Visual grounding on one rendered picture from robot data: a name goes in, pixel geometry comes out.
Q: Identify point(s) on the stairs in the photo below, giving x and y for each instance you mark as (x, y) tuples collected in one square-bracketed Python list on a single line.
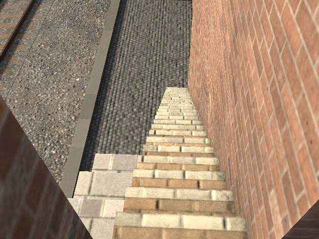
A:
[(178, 190)]

